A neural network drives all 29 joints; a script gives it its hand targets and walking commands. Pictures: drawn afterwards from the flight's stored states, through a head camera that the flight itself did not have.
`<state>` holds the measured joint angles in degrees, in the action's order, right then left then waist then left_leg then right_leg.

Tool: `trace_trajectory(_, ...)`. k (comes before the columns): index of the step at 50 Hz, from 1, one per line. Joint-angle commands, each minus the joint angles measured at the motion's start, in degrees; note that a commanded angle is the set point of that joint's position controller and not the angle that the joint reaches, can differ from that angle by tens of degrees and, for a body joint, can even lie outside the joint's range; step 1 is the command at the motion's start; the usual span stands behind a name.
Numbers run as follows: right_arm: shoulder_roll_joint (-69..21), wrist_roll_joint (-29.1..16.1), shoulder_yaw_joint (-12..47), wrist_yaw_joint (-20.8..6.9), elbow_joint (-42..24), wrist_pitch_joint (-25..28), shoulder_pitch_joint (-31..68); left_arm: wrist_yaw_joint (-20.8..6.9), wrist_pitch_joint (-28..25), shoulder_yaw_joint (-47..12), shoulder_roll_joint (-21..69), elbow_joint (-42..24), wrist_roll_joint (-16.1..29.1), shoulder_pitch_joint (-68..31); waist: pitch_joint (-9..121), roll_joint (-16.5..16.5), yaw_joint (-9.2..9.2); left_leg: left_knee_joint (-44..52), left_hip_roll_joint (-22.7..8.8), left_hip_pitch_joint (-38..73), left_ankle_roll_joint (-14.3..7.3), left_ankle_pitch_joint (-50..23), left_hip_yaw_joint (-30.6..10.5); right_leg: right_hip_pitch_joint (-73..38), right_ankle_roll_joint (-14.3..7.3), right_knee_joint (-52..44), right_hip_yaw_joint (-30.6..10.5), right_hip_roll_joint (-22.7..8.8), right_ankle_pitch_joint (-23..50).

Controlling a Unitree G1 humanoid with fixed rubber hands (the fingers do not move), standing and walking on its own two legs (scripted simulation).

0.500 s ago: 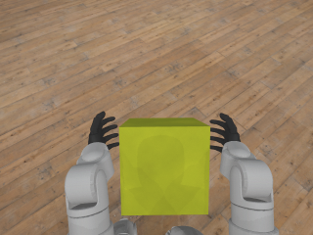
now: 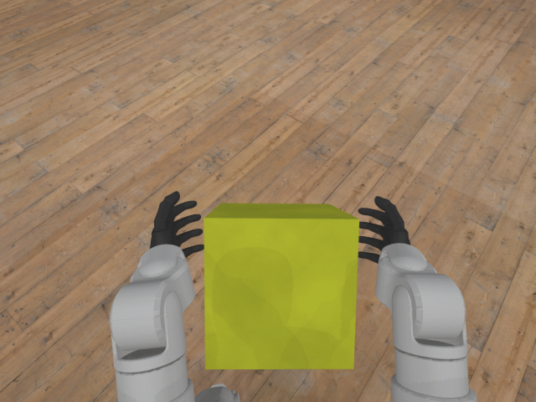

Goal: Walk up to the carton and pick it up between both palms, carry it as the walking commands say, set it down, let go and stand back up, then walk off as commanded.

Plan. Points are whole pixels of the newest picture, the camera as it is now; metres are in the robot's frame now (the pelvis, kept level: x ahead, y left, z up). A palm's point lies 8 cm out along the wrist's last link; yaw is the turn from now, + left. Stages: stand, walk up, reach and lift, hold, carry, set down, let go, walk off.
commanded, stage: carry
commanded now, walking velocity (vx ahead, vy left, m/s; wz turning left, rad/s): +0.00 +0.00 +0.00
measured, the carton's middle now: (277, 273) +0.33 +0.00 -0.05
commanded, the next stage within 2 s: none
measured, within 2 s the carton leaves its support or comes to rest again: neither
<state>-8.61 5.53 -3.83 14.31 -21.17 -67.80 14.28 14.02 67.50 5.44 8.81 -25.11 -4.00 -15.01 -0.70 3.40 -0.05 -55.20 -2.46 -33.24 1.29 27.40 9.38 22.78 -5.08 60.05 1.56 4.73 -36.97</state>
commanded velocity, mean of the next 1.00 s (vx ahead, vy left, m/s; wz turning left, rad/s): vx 0.00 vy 0.00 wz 0.00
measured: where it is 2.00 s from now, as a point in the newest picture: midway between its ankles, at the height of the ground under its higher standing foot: (370, 245)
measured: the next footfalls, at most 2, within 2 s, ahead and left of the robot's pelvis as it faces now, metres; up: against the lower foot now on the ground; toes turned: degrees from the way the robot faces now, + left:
right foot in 0.18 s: +0.14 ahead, -0.13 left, +0.00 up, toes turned -2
left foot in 0.52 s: +0.35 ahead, -0.07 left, +0.00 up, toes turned -3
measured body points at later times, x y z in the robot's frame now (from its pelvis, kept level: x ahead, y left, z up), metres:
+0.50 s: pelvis +0.23 -0.15 +0.01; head +0.27 -0.17 +0.46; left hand +0.55 -0.03 +0.11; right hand +0.52 -0.33 +0.08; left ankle +0.27 -0.05 -0.66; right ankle +0.11 -0.14 -0.67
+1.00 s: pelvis +0.43 -0.28 +0.01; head +0.46 -0.31 +0.45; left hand +0.76 -0.19 +0.07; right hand +0.71 -0.48 +0.07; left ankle +0.43 -0.18 -0.67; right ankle +0.35 -0.35 -0.68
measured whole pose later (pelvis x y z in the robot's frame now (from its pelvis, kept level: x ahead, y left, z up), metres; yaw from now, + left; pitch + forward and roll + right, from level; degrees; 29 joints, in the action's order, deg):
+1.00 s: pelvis +0.43 -0.28 +0.01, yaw -11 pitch +8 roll +1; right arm -8.7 5.5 -3.8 16.3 -14.4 -64.2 14.5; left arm 11.6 60.4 7.3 8.4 -13.0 -4.0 -13.1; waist 4.5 -0.6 -0.9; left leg -56.3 0.0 -33.9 -0.9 32.0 5.3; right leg 29.0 -4.3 55.9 -3.0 5.4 -34.1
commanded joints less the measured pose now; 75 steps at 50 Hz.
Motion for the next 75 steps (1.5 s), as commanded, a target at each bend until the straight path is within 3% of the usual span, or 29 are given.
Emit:
trace_trajectory(1, -52.66, -23.86, 33.17, -12.63, -9.96, 3.86, 21.94, -14.25, -2.05, -33.57, 52.41, -8.54, 21.11, -19.13, 42.92, -33.19, 5.57, 9.93, -23.30, 74.72, -17.09, -107.14, -26.42, 34.83, 14.36, 31.53, -6.74, 0.85, 11.00)
trace_trajectory(2, -53.15, -22.53, 32.52, -11.84, -8.73, 3.69, 19.70, -14.55, -1.96, -34.46, 50.86, -8.78, 21.70, -20.54, 35.32, -31.99, 6.39, 11.95, -24.45, 70.41, -17.20, -98.29, -31.53, 44.57, 10.85, 37.13, -13.20, -0.20, -12.42)
trace_trajectory(5, -52.77, -22.30, 36.11, -11.86, -13.93, 1.85, 25.76, -15.30, -0.29, -30.85, 51.69, -0.23, 18.98, -14.08, 20.92, -5.65, 3.79, 13.39, -23.14, 52.73, -11.52, -61.70, -27.70, 43.51, 2.09, 18.63, -16.66, -5.51, -12.52)
trace_trajectory(7, -52.95, -22.21, 37.08, -11.26, -12.82, 0.68, 28.20, -15.10, 0.48, -28.72, 49.55, 2.26, 17.61, -13.92, 18.24, -6.47, 1.96, 12.14, -21.71, 41.80, -6.99, -55.31, -19.11, 29.63, 3.43, -9.18, -11.19, -10.09, -5.17)
trace_trajectory(9, -51.14, -20.89, 35.29, -11.11, -6.23, -0.80, 24.90, -14.88, 1.50, -27.29, 48.48, 4.43, 16.72, -11.95, 25.53, -4.73, -2.62, -0.87, -13.40, 25.59, -1.95, -44.84, -4.79, -3.78, 5.76, -30.50, -2.45, -3.71, 25.17)
trace_trajectory(11, -50.23, -21.44, 35.75, -10.94, -5.59, -0.90, 24.24, -14.88, 1.45, -25.67, 46.87, 7.22, 16.84, -10.25, 28.78, 24.50, -0.75, -20.59, 3.00, -3.00, 3.66, 9.64, -4.80, -34.27, 1.05, -26.68, -27.15, -17.71, 122.74)
trace_trajectory(14, -52.21, -22.88, 34.47, -10.89, -5.82, 0.17, 30.85, -15.07, 0.40, -27.59, 47.79, 4.00, 18.66, -16.98, 27.08, 9.86, -2.21, -24.52, 2.22, -11.21, 3.17, 10.49, -7.50, -36.36, 1.82, -26.11, -28.05, -16.81, 114.24)
trace_trajectory(20, -53.63, -23.00, 33.40, -10.19, -9.28, 3.08, 28.75, -14.89, -2.12, -28.41, 51.35, 0.41, 20.46, -16.40, 31.66, 6.81, -2.87, -24.52, 2.80, -24.45, 1.54, 5.49, -4.66, -49.95, 8.51, -22.64, -23.66, -12.77, 109.76)
trace_trajectory(26, -51.15, -22.84, 33.53, -10.02, -8.68, 3.80, 27.36, -14.39, -3.30, -28.58, 47.94, -3.53, 19.09, -14.10, 35.56, 0.54, 0.26, 20.68, 10.52, 12.09, 1.42, -22.58, 8.18, -29.54, 15.08, -10.94, -11.64, -7.82, 124.88)
trace_trajectory(27, -50.57, -21.84, 33.49, -10.02, -7.63, 3.43, 24.64, -14.54, -2.79, -28.61, 47.11, -1.95, 18.79, -14.30, 38.70, 1.17, 3.16, 25.44, 4.80, 27.81, -2.60, -31.55, 1.63, -18.00, 18.51, 0.82, -9.39, -8.28, 117.30)
trace_trajectory(28, -51.54, -21.58, 33.57, -10.01, -6.11, 3.05, 22.02, -14.75, -2.36, -28.72, 46.53, -2.87, 19.30, -14.86, 41.57, -9.40, 6.15, 22.91, -8.47, 47.94, -11.59, -68.41, -15.08, 3.20, 20.22, 23.54, -6.93, -3.19, 72.68)
trace_trajectory(29, -51.65, -21.45, 32.40, -10.14, -3.81, 2.82, 20.93, -14.56, -1.87, -28.99, 46.50, -4.10, 19.60, -17.51, 40.49, -35.38, 5.91, 15.84, -20.65, 65.25, -22.18, -97.24, -33.75, 28.67, 20.41, 39.53, -12.66, 2.16, -4.12)
trace_trajectory(30, -52.54, -20.59, 31.84, -9.69, -2.11, 2.34, 18.65, -14.75, -1.78, -28.61, 44.93, -2.43, 18.75, -17.60, 32.70, -30.97, 6.79, 15.49, -22.04, 58.68, -22.54, -86.69, -41.35, 37.89, 16.35, 46.89, -23.64, -0.62, -18.34)
trace_trajectory(33, -54.76, -22.45, 37.23, -9.95, -11.26, 1.93, 28.43, -15.56, -1.39, -24.85, 47.87, 2.19, 17.29, -14.15, 21.39, -0.84, 4.12, 13.47, -20.60, 44.63, -17.43, -52.32, -40.03, 42.72, 6.25, 27.49, -28.72, -6.91, -22.04)
trace_trajectory(36, -53.73, -21.18, 36.90, -9.78, -8.35, 0.28, 27.39, -15.33, -0.78, -21.26, 45.03, 7.26, 14.70, -9.91, 23.00, 2.53, 0.41, 10.87, -16.51, 30.00, -9.76, -52.81, -23.28, 14.15, 6.54, -20.65, -14.61, -11.26, 1.90)
trace_trajectory(38, -40.15, -12.83, 23.25, -10.34, 12.56, 2.25, 25.67, -15.46, -2.69, -8.54, 34.58, 29.47, 5.60, -4.58, 24.39, 11.41, -3.98, -0.82, -2.81, 9.81, -3.32, -14.93, -7.64, -16.63, 7.77, -33.52, -5.71, -5.60, 59.70)
trace_trajectory(39, -46.52, -16.74, 29.68, -10.34, 6.29, 3.15, 24.72, -15.44, -3.86, -15.56, 39.48, 19.70, 10.58, -8.52, 27.06, 25.48, -1.45, -9.90, 5.71, -1.90, 0.81, 9.69, -8.85, -28.15, 4.97, -27.75, -23.84, -16.41, 105.15)
trace_trajectory(40, -46.65, -16.45, 29.18, -11.16, 7.37, 5.02, 26.96, -15.61, -6.03, -16.53, 38.48, 17.39, 10.93, -12.71, 28.66, 23.66, -1.83, -12.16, 5.17, -3.61, 0.47, 12.10, -8.43, -31.26, 0.64, -23.81, -26.66, -18.63, 124.09)
trace_trajectory(42, -50.80, -19.49, 30.60, -11.05, 2.71, 5.53, 31.64, -15.42, -6.02, -20.66, 41.61, 9.43, 14.36, -18.54, 27.84, 12.84, -2.62, -15.68, 4.87, -8.86, 0.43, 12.73, -8.96, -31.68, 1.35, -24.13, -25.91, -17.34, 109.65)
trace_trajectory(51, -53.10, -20.07, 32.35, -11.81, -1.96, 7.78, 20.28, -14.26, -8.17, -31.09, 48.24, -4.42, 18.62, -17.19, 40.71, 5.85, -1.37, 18.26, 4.28, 5.34, -0.88, -12.10, -1.13, -34.74, 1.03, -11.53, -14.77, -12.92, 111.31)
trace_trajectory(53, -48.79, -15.49, 27.57, -12.98, 7.90, 9.31, 14.61, -15.06, -9.81, -29.71, 43.10, 0.21, 16.04, -19.07, 44.14, -10.71, 2.25, 14.83, -7.85, 39.09, -9.13, -72.49, -16.17, -2.98, 8.35, 6.09, -9.51, -8.43, 79.38)
trace_trajectory(54, -45.96, -13.47, 25.53, -13.49, 11.97, 10.71, 15.18, -15.58, -10.81, -28.02, 40.37, 5.43, 13.41, -21.19, 41.44, -26.50, 3.66, 11.09, -14.06, 58.77, -16.32, -100.43, -24.11, 21.59, 11.64, 17.54, -6.28, -1.63, 32.04)
trace_trajectory(56, -46.14, -11.92, 25.42, -14.38, 10.66, 14.13, 17.44, -17.03, -13.28, -28.32, 40.83, 11.15, 12.33, -22.09, 27.53, -21.40, 3.59, 17.79, -15.99, 57.13, -15.90, -93.31, -29.59, 35.14, 8.17, 10.15, -8.80, -2.66, -6.59)
trace_trajectory(60, -50.64, -17.78, 34.70, -13.74, -5.65, 13.73, 29.84, -17.45, -11.85, -29.90, 47.60, 8.78, 13.30, -14.15, 26.97, -6.34, -1.84, 7.71, -8.04, 36.07, -9.42, -69.55, -13.04, 4.06, 5.71, -33.89, -3.12, -1.98, 18.54)
trace_trajectory(62, -48.17, -15.00, 33.35, -13.51, -0.25, 12.82, 25.74, -17.57, -11.60, -26.72, 43.95, 15.38, 11.93, -10.29, 31.83, 18.27, -1.81, -10.04, 3.67, -1.29, -2.53, -4.18, -4.30, -36.83, 2.60, -26.03, -18.51, -13.92, 118.42)
trace_trajectory(63, -48.30, -14.68, 33.66, -13.40, 0.24, 13.17, 24.77, -17.52, -12.34, -28.13, 42.90, 13.58, 12.22, -11.51, 33.75, 20.75, -2.02, -12.42, 5.32, -12.21, -1.80, 11.31, -4.65, -47.92, -0.64, -21.31, -21.60, -17.90, 132.65)
trace_trajectory(69, -43.94, -12.59, 28.88, -15.67, 7.62, 16.01, 21.75, -17.56, -14.93, -29.47, 40.11, 12.09, 10.59, -16.61, 30.63, 4.89, -3.09, -1.00, 3.90, -19.23, -3.27, 3.60, -1.25, -48.01, -0.42, -20.10, -17.80, -15.44, 114.67)
trace_trajectory(73, -42.83, -9.47, 26.99, -16.63, 9.12, 18.63, 20.93, -18.84, -17.04, -30.40, 40.12, 16.26, 9.89, -15.17, 35.92, -0.71, 0.66, 22.81, 1.61, 22.71, -5.34, -31.65, -2.91, -20.10, 5.47, -6.71, -9.48, -12.21, 101.64)
trace_trajectory(75, -40.21, -7.82, 24.54, -17.12, 13.94, 20.71, 21.66, -19.25, -17.94, -28.77, 37.03, 20.06, 7.36, -19.32, 34.43, -26.93, 3.43, 15.33, -15.95, 55.85, -21.63, -107.18, -28.30, 19.46, 13.35, 21.02, -5.02, 1.61, 21.85)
